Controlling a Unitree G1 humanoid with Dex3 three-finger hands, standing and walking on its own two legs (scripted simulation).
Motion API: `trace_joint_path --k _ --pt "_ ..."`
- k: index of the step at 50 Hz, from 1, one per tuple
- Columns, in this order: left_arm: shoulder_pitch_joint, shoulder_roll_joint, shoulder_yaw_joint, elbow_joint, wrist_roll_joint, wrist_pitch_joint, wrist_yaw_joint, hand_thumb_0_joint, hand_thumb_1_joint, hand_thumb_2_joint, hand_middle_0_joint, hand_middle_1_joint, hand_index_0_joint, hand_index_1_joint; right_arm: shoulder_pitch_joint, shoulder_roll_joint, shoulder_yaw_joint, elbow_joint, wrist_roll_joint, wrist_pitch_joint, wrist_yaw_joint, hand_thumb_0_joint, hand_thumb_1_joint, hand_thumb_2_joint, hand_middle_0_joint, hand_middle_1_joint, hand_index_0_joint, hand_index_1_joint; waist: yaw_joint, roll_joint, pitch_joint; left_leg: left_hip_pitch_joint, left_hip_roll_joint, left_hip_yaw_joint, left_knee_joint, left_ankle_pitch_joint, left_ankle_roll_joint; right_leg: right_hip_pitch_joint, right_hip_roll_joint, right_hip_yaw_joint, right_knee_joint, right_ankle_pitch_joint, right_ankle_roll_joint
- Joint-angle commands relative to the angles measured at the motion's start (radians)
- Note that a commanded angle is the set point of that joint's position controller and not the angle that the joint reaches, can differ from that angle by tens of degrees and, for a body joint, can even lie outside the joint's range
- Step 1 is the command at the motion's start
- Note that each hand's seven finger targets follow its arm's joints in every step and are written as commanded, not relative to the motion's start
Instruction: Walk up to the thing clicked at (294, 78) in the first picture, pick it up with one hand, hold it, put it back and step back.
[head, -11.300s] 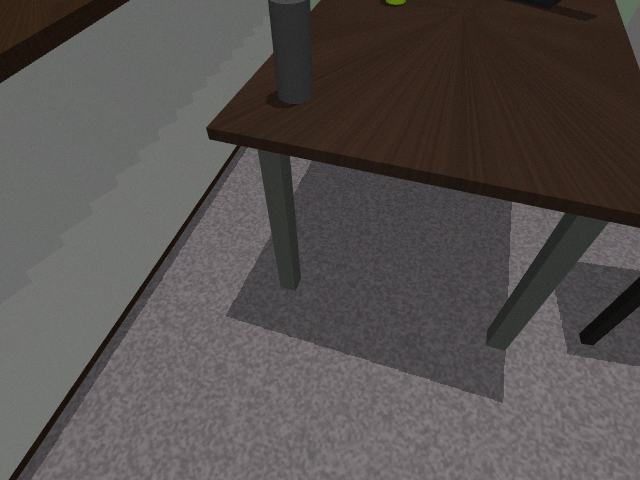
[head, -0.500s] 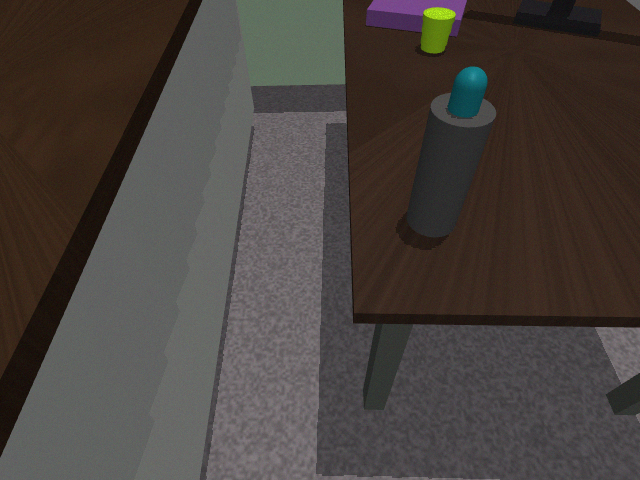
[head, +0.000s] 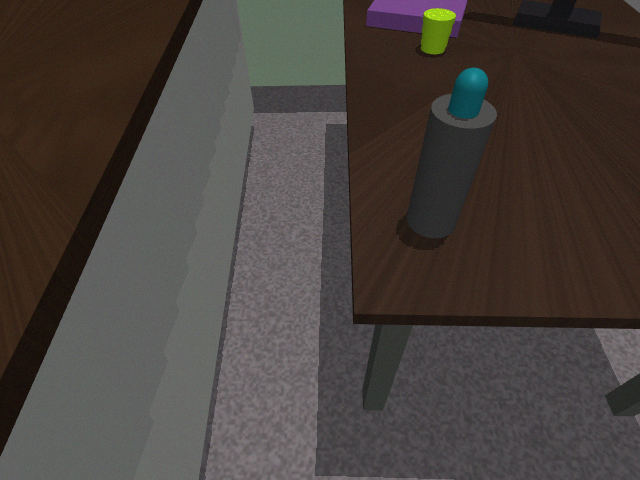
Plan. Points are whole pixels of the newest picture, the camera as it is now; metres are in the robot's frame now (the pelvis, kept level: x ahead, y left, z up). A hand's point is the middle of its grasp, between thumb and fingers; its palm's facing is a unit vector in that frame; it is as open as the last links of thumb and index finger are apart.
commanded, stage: stand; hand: right
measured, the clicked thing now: (449, 158) +0.54 -0.19 +0.10
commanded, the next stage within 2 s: rise first in 0.64 s
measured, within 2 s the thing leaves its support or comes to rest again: neither
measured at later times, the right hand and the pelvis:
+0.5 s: hand out of the picture +0.07 -0.25 -0.16, palm faces -0.01 +0.94 -0.34, open 7.4 cm; pelvis +0.00 +0.00 +0.00, yaw +0 degrees
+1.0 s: hand (512, 452) +0.18 -0.24 -0.12, palm faces +0.18 +0.93 -0.32, open 11.5 cm; pelvis -0.01 +0.01 -0.01, yaw +1 degrees
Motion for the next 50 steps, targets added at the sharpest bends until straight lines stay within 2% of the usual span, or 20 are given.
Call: trace_joint_path --k 1,12,16,27,32,36,37,38,39,40,41,42,44,45,46,47,48,49,50 --pt "-0.036 0.217 0.048 -0.058 0.000 -0.017 0.019 0.000 0.899 0.900 -0.200 -0.300 -0.200 -0.300 -0.034 -0.215 -0.043 -0.058 -0.001 -0.020 -0.012 0.000 -0.900 -0.900 0.200 0.300 0.200 0.300 0.001 0.006 -0.078 0.032 0.102 -0.072 -0.034 0.163 0.040 0.001 -0.119 0.076 -0.031 0.201 -0.031" --pt "-0.032 0.216 0.046 -0.058 0.001 -0.016 0.019 0.000 0.899 0.900 -0.200 -0.300 -0.200 -0.300 -0.031 -0.211 -0.041 -0.060 -0.002 -0.018 -0.013 0.000 -0.900 -0.900 0.200 0.300 0.200 0.300 0.002 -0.010 -0.064 0.026 0.100 -0.074 -0.035 0.135 0.043 -0.011 -0.120 0.078 -0.042 0.175 -0.027" --pt "-0.031 0.218 0.049 -0.060 0.000 -0.017 0.019 0.000 0.899 0.900 -0.200 -0.300 -0.200 -0.300 -0.026 -0.215 -0.043 -0.061 -0.002 -0.021 -0.014 0.000 -0.900 -0.900 0.200 0.300 0.200 0.300 0.002 0.006 -0.091 0.040 0.103 -0.069 -0.028 0.188 0.046 0.014 -0.126 0.080 -0.025 0.237 -0.030" --pt "-0.029 0.213 0.047 -0.058 -0.001 -0.015 0.020 0.000 0.899 0.900 -0.200 -0.300 -0.200 -0.300 -0.026 -0.207 -0.043 -0.061 0.000 -0.018 -0.013 0.000 -0.900 -0.900 0.200 0.300 0.200 0.300 0.000 -0.007 -0.068 0.026 0.099 -0.072 -0.032 0.150 0.041 0.005 -0.122 0.076 -0.036 0.190 -0.031" --pt "-0.025 0.214 0.049 -0.061 -0.001 -0.017 0.020 0.000 0.899 0.900 -0.200 -0.300 -0.200 -0.300 -0.027 -0.209 -0.042 -0.062 0.000 -0.019 -0.014 0.000 -0.900 -0.900 0.200 0.300 0.200 0.300 0.002 0.002 -0.080 0.035 0.098 -0.069 -0.024 0.188 0.043 0.017 -0.124 0.076 -0.030 0.243 -0.031" --pt "-0.029 0.213 0.049 -0.061 0.000 -0.015 0.020 0.000 0.899 0.900 -0.200 -0.300 -0.200 -0.300 -0.028 -0.208 -0.040 -0.064 -0.001 -0.021 -0.014 0.000 -0.900 -0.900 0.200 0.300 0.200 0.300 0.002 0.002 -0.074 0.031 0.101 -0.070 -0.030 0.185 0.043 0.016 -0.124 0.073 -0.028 0.235 -0.030" --pt "-0.026 0.214 0.051 -0.060 0.001 -0.013 0.020 0.000 0.819 0.820 -0.120 -0.220 -0.120 -0.220 -0.030 -0.210 -0.041 -0.064 -0.001 -0.021 -0.016 0.000 -0.820 -0.820 0.120 0.220 0.120 0.220 0.004 0.000 -0.070 0.029 0.100 -0.070 -0.033 0.178 0.043 0.012 -0.123 0.076 -0.030 0.229 -0.030" --pt "-0.377 0.040 0.039 -0.411 -0.086 -0.117 0.027 0.000 0.739 0.740 -0.057 -0.140 -0.040 -0.140 -0.381 -0.022 -0.008 -0.415 0.078 -0.096 -0.024 0.000 -0.740 -0.740 0.063 0.140 0.056 0.140 0.025 -0.074 -0.105 -0.144 -0.031 0.019 0.087 0.130 0.030 -0.089 -0.005 -0.050 0.070 0.115 -0.010" --pt "-0.352 0.059 0.020 -0.410 -0.108 -0.137 0.046 0.000 0.659 0.660 -0.053 -0.060 -0.033 -0.079 -0.352 -0.058 -0.008 -0.454 0.109 -0.138 -0.043 0.000 -0.660 -0.660 0.058 0.060 0.053 0.060 -0.012 -0.007 -0.129 -0.080 -0.038 0.029 0.049 0.055 0.032 -0.032 -0.015 -0.036 0.026 0.045 -0.008" --pt "-0.219 0.143 0.064 -0.326 -0.106 -0.130 0.061 0.000 0.579 0.580 -0.054 -0.062 -0.041 -0.077 -0.241 -0.179 -0.074 -0.364 0.105 -0.135 -0.063 0.000 -0.580 -0.580 0.057 0.049 0.053 0.049 -0.002 0.006 -0.079 -0.111 -0.035 0.032 0.048 0.013 0.033 -0.071 -0.012 -0.035 0.029 0.011 -0.011" --pt "-0.154 0.231 0.140 -0.257 -0.098 -0.111 0.076 0.000 0.499 0.500 -0.053 -0.060 -0.039 -0.076 -0.170 -0.233 -0.135 -0.251 0.099 -0.118 -0.080 0.000 -0.500 -0.500 0.058 0.047 0.054 0.047 0.006 0.013 -0.062 -0.163 -0.039 0.037 0.078 0.018 0.029 -0.122 -0.008 -0.042 0.050 0.015 -0.013" --pt "-0.145 0.226 0.161 -0.274 -0.093 -0.107 0.080 0.000 0.419 0.420 -0.053 -0.060 -0.043 -0.071 -0.188 -0.234 -0.154 -0.282 0.092 -0.120 -0.085 0.000 -0.420 -0.420 0.058 0.049 0.053 0.049 0.013 -0.002 -0.134 -0.147 -0.036 0.036 0.108 0.053 0.029 -0.106 -0.005 -0.045 0.078 0.047 -0.012" --pt "-0.112 0.116 0.145 -0.229 -0.074 -0.112 0.078 0.000 0.259 0.260 -0.049 -0.058 -0.053 -0.055 -0.184 -0.158 -0.150 -0.282 0.067 -0.130 -0.083 0.000 -0.260 -0.260 0.055 0.049 0.053 0.049 0.002 -0.040 -0.201 -0.155 -0.034 0.022 0.133 0.082 0.038 -0.103 -0.005 -0.045 0.108 0.097 -0.011" --pt "-0.085 0.132 0.181 -0.288 -0.060 -0.115 0.075 0.000 0.179 0.190 -0.048 -0.054 -0.057 -0.045 -0.113 -0.197 -0.206 -0.342 0.054 -0.131 -0.081 0.000 -0.180 -0.205 0.055 0.049 0.053 0.049 -0.006 -0.024 -0.265 -0.128 -0.035 0.020 0.137 0.121 0.038 -0.092 0.000 -0.048 0.115 0.131 -0.014" --pt "-0.020 0.150 0.209 -0.323 -0.050 -0.111 0.077 0.000 0.099 0.158 -0.048 -0.054 -0.063 -0.039 0.018 -0.216 -0.243 -0.373 0.047 -0.123 -0.084 0.000 -0.100 -0.188 0.054 0.050 0.052 0.050 -0.012 -0.013 -0.315 -0.083 -0.039 0.021 0.137 0.182 0.037 -0.052 0.004 -0.052 0.112 0.186 -0.014" --pt "0.073 0.103 0.192 -0.251 -0.045 -0.096 0.075 0.000 0.031 0.123 -0.046 -0.054 -0.070 -0.030 0.114 -0.182 -0.229 -0.323 0.046 -0.109 -0.084 0.000 -0.036 -0.169 0.053 0.050 0.052 0.050 -0.014 -0.043 -0.254 -0.089 -0.041 0.022 0.124 0.213 0.036 -0.072 0.008 -0.058 0.103 0.216 -0.011" --pt "0.077 0.109 0.190 -0.274 -0.042 -0.095 0.074 0.000 -0.013 0.092 -0.046 -0.053 -0.077 -0.022 0.070 -0.191 -0.233 -0.392 0.046 -0.110 -0.084 0.000 -0.005 -0.158 0.053 0.050 0.052 0.050 -0.002 -0.051 -0.255 -0.085 -0.045 0.025 0.115 0.244 0.032 -0.052 0.007 -0.059 0.099 0.244 -0.009" --pt "0.032 0.130 0.204 -0.374 -0.041 -0.100 0.076 0.000 -0.068 0.079 -0.046 -0.056 -0.079 -0.022 0.037 -0.186 -0.235 -0.468 0.049 -0.110 -0.084 0.000 0.051 -0.146 0.053 0.051 0.052 0.051 0.002 -0.030 -0.272 -0.069 -0.048 0.025 0.111 0.260 0.030 -0.039 0.005 -0.059 0.095 0.251 -0.009" --pt "0.050 0.099 0.196 -0.385 -0.041 -0.093 0.074 0.000 -0.116 0.072 -0.047 -0.057 -0.077 -0.027 0.073 -0.152 -0.225 -0.471 0.050 -0.101 -0.083 0.000 0.099 -0.133 0.052 0.051 0.052 0.051 -0.003 -0.015 -0.280 -0.062 -0.050 0.030 0.113 0.283 0.029 -0.044 0.002 -0.058 0.098 0.277 -0.009"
